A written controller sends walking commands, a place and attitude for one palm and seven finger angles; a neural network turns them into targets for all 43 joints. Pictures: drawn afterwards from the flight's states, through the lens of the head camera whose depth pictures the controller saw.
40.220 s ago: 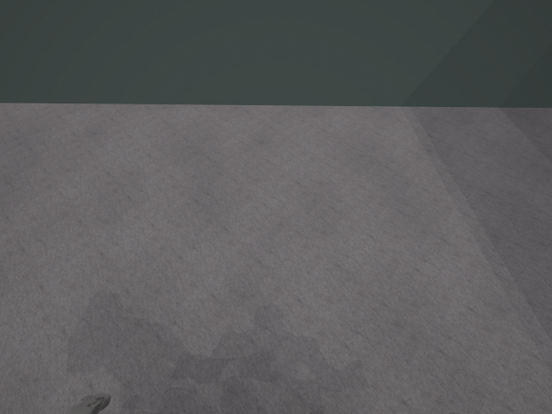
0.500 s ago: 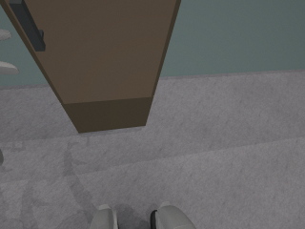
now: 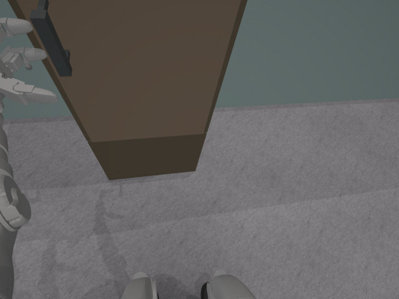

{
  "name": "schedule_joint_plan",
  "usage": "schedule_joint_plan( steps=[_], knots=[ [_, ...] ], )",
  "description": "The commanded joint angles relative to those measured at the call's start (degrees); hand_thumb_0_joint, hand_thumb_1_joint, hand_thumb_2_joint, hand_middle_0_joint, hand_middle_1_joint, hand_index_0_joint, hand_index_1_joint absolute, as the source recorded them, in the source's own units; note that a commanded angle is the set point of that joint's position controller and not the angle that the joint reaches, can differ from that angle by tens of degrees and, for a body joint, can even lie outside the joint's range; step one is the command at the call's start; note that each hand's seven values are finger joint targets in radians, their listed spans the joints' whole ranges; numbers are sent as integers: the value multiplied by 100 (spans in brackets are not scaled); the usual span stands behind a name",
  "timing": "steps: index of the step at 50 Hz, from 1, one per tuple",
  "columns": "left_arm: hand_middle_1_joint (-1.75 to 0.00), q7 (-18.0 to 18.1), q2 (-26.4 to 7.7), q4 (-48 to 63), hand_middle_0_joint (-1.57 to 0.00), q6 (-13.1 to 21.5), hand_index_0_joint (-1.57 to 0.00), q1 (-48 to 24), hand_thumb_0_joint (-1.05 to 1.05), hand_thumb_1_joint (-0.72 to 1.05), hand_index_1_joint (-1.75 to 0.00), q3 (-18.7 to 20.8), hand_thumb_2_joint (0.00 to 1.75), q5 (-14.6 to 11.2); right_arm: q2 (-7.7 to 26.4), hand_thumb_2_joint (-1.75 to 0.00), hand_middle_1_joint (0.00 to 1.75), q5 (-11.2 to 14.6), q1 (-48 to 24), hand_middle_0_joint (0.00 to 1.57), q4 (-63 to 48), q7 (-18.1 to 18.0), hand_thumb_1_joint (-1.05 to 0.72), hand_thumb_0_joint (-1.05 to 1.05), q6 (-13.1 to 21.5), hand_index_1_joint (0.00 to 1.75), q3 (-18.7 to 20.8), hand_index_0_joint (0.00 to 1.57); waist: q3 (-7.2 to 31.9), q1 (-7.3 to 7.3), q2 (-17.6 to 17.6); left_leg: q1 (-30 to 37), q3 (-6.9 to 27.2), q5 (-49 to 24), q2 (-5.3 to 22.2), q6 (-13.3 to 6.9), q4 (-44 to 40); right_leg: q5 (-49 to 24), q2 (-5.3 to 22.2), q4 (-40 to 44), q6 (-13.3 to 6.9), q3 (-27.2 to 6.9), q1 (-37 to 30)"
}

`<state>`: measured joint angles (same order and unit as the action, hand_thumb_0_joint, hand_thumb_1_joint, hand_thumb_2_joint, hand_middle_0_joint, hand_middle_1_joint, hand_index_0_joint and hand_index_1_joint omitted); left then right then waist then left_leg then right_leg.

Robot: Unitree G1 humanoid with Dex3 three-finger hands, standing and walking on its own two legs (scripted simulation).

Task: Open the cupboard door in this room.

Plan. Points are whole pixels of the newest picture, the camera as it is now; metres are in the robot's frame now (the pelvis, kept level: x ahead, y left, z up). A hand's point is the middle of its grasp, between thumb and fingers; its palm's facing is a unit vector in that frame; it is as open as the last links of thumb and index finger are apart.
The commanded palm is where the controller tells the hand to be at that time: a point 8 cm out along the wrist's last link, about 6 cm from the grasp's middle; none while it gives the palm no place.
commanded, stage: slide the fingers in behind the handle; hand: left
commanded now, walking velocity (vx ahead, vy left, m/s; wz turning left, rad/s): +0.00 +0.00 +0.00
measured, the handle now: (55, 39) +0.58 +0.22 +0.12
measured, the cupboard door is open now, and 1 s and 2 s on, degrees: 0 0 0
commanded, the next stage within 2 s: close the thumb around the handle in 1.04 s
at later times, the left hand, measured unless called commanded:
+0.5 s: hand (56, 66) +0.52 +0.21 +0.12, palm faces +0.05 -1.00 -0.01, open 14.0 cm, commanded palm +0.50 +0.26 +0.11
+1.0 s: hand (57, 67) +0.51 +0.21 +0.12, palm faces +0.06 -1.00 +0.00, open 14.0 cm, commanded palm +0.49 +0.26 +0.11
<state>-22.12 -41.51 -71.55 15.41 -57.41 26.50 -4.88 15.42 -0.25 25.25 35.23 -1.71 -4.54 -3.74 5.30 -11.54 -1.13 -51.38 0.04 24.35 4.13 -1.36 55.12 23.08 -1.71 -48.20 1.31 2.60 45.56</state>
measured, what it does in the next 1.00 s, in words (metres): stands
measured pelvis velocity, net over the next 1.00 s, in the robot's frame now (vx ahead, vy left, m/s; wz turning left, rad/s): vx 0.00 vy -0.02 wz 0.00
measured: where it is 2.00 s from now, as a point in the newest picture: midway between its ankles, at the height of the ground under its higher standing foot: outside the picture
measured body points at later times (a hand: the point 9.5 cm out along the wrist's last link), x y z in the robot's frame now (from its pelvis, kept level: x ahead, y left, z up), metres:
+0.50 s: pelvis -0.01 -0.01 +0.00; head +0.11 +0.01 +0.43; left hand +0.51 +0.27 +0.12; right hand -0.03 -0.28 -0.10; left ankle +0.01 +0.10 -0.68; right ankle -0.01 -0.14 -0.68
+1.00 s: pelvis +0.00 -0.02 +0.00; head +0.11 +0.01 +0.44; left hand +0.50 +0.26 +0.12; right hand -0.02 -0.28 -0.10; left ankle +0.01 +0.10 -0.68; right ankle -0.01 -0.14 -0.68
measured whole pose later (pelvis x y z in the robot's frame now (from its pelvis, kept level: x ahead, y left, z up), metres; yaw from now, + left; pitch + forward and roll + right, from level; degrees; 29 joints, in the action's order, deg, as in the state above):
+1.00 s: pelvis +0.00 -0.02 +0.00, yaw +0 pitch +19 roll -4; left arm -16.6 -36.4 -71.5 17.3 -56.4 25.0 -4.7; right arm 15.8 0.0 24.9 36.0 -1.2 -3.5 -2.7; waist 5.4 -11.6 -1.4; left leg -49.2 0.0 23.4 4.4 -0.3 53.6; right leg 23.1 -2.0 -48.6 0.2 2.5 44.4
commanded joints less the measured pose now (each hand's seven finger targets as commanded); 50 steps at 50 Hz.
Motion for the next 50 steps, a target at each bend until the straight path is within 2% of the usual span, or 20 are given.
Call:
schedule_joint_plan(
  steps=[1, 6, 9, 11, 12, 14, 17, 20, 21, 22, 26, 27, 28, 31, 34, 38, 39, 41, 44, 50],
  knots=[
    [-120, 93, -1456, 1344, -30, 389, -30, -2433, 0, -50, -120, 168, 30, -114, 1186, -90, 30, -9, 1086, 20, -224, -68, -90, 0, 37, 30, 501, 20, 2646, 49, -1270, 3074, 430, -2912, -107, 28, -530, -1787, -265, 397, -225, 98, -160],
    [-120, 313, -1135, 1450, -30, 447, -30, -2515, 0, -50, -120, -7, 30, -63, 1140, -90, 30, -22, 1041, 20, -215, -23, -90, 0, 31, 30, 518, 20, 2530, -3, -1222, 3067, 441, -2863, -105, 37, -541, -1737, -265, 402, -216, 107, -98],
    [-120, 423, -1235, 1524, -30, 509, -30, -2477, 0, -50, -120, 155, 30, -71, 1151, -90, 30, -40, 1053, 20, -222, -6, -90, 0, 50, 30, 528, 20, 2672, 36, -1130, 3030, 419, -2841, -129, 11, -533, -1818, -267, 386, -227, 84, -267],
    [-120, 468, -1114, 1419, -30, 493, -30, -2551, 0, -50, -120, 51, 30, -53, 1126, -90, 30, -27, 1017, 20, -194, 1, -90, 0, 50, 30, 520, 20, 2552, -12, -1108, 2936, 391, -2701, -134, 10, -548, -1782, -251, 401, -205, 72, -244],
    [-120, 496, -1188, 1334, -30, 479, -30, -2419, 0, -50, -120, 130, 30, -24, 1129, -90, 30, -26, 1018, 20, -214, 4, -90, 0, 50, 30, 528, 20, 2491, 37, -980, 2802, 370, -2585, -145, -3, -554, -1764, -251, 413, -203, 61, -322],
    [-120, 538, -962, 1369, -30, 495, -30, -2575, 0, -50, -120, -85, 30, 18, 1108, -90, 30, -23, 996, 20, -220, 5, -90, 0, 61, 30, 514, 20, 2396, -28, -1112, 2808, 374, -2503, -155, -6, -564, -1690, -242, 409, -221, 58, -227],
    [-120, 606, -1132, 1263, -30, 495, -30, -2624, 0, -50, -120, 9, 30, 50, 1129, -90, 30, -20, 1007, 20, -204, -8, -90, 0, 75, 30, 512, 20, 2379, -41, -948, 2632, 359, -2302, -160, -24, -586, -1638, -233, 426, -199, 26, -323],
    [-120, 610, -1024, 1212, -30, 529, -30, -2718, 0, -50, -120, -70, 30, 38, 1116, -90, 30, -14, 1005, 20, -182, -16, -90, 0, 111, 30, 513, 20, 2463, -86, -877, 2575, 323, -2250, -180, -42, -550, -1702, -221, 427, -189, -17, -394],
    [-120, 594, -834, 1212, -30, 527, -30, -2752, 0, -50, -120, -207, 30, 23, 1094, -90, 30, -18, 1002, 20, -174, 1, -90, 0, 130, 30, 508, 20, 2437, -112, -984, 2591, 315, -2224, -190, -41, -550, -1682, -223, 442, -184, -15, -348],
    [-120, 585, -799, 1161, -30, 517, -30, -2730, 0, -50, -120, -225, 30, 20, 1103, -90, 30, -13, 1018, 20, -145, 1, -90, 0, 140, 30, 519, 20, 2412, -138, -822, 2552, 316, -2147, -182, -55, -542, -1635, -228, 462, -179, -14, -340],
    [-120, 578, -1096, 1171, -30, 531, -30, -2641, 0, -50, -120, 24, 30, -2, 1111, -90, 30, -13, 1045, 20, -158, -21, -90, 0, 142, 30, 514, 20, 2568, -47, -750, 2406, 261, -2236, -208, -75, -538, -1871, -213, 434, -177, -58, -653],
    [-120, 578, -976, 1215, -30, 526, -30, -2628, 0, -50, -120, -42, 30, -21, 1092, -90, 30, -11, 1017, 20, -175, -7, -90, 0, 148, 30, 515, 20, 2575, -38, -869, 2391, 223, -2200, -227, -74, -539, -1882, -211, 452, -166, -73, -665],
    [-120, 604, -1048, 1304, -30, 551, -30, -2641, 0, -50, -120, 14, 30, -15, 1091, -90, 30, -10, 1028, 20, -177, -4, -90, 0, 151, 30, 525, 20, 2593, -21, -760, 2378, 226, -2203, -222, -83, -536, -1918, -215, 451, -162, -78, -737],
    [-120, 663, -895, 1493, -30, 618, -30, -2509, 0, -50, -120, -64, 30, 0, 1049, -90, 30, -21, 994, 20, -201, 26, -90, 0, 152, 30, 527, 20, 2739, 62, -1104, 2567, 205, -2372, -230, -52, -535, -2015, -217, 416, -186, -65, -722],
    [-120, 698, -917, 1459, -30, 629, -30, -2410, 0, -50, -120, 4, 30, -25, 1066, -90, 30, -17, 1007, 20, -190, 30, -90, 0, 146, 30, 539, 20, 2594, 31, -808, 2414, 175, -2259, -236, -88, -548, -2026, -231, 466, -175, -85, -833],
    [-120, 669, -1144, 1217, -30, 543, -30, -2517, 0, -50, -120, 31, 30, 11, 1088, -90, 30, 37, 946, 20, -188, -7, -90, 0, 144, 30, 514, 20, 2287, -30, -731, 2023, 120, -1838, -258, -113, -614, -1854, -200, 551, -146, -163, -940],
    [-120, 675, -1264, 1298, -30, 575, -30, -2580, 0, -50, -120, 138, 30, 14, 1102, -90, 30, 23, 987, 20, -173, -22, -90, 0, 144, 30, 520, 20, 2411, 2, -656, 2056, 144, -1913, -263, -123, -604, -1929, -200, 525, -159, -168, -1039],
    [-120, 636, -1230, 1289, -30, 588, -30, -2446, 0, -50, -120, 110, 30, 21, 1083, -90, 30, 34, 969, 20, -191, -31, -90, 0, 153, 30, 524, 20, 2537, 40, -822, 2232, 148, -2090, -253, -97, -601, -2021, -193, 496, -167, -144, -985],
    [-120, 588, -907, 1285, -30, 601, -30, -2467, 0, -50, -120, -74, 30, -57, 1058, -90, 30, 15, 983, 20, -177, -18, -90, 0, 174, 30, 519, 20, 2413, -18, -799, 2333, 159, -2159, -245, -99, -593, -2017, -212, 505, -170, -114, -851],
    [-120, 521, -1155, 1144, -30, 544, -30, -2411, 0, -50, -120, 102, 30, -89, 1119, -90, 30, 28, 976, 20, -186, -35, -90, 0, 160, 30, 526, 20, 2394, 8, -710, 2215, 150, -2093, -246, -103, -594, -1977, -202, 503, -158, -128, -860]
  ],
)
